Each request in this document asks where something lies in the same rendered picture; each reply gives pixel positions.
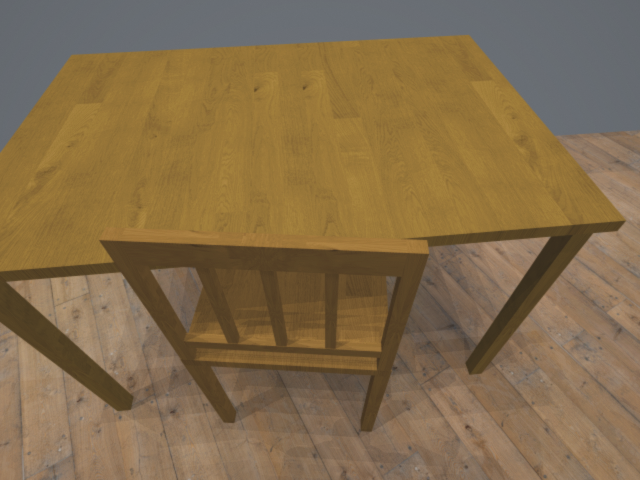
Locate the chair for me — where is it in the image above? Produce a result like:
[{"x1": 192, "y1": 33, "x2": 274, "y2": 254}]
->
[{"x1": 99, "y1": 227, "x2": 429, "y2": 432}]

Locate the table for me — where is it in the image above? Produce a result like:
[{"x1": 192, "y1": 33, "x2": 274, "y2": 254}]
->
[{"x1": 0, "y1": 35, "x2": 626, "y2": 411}]

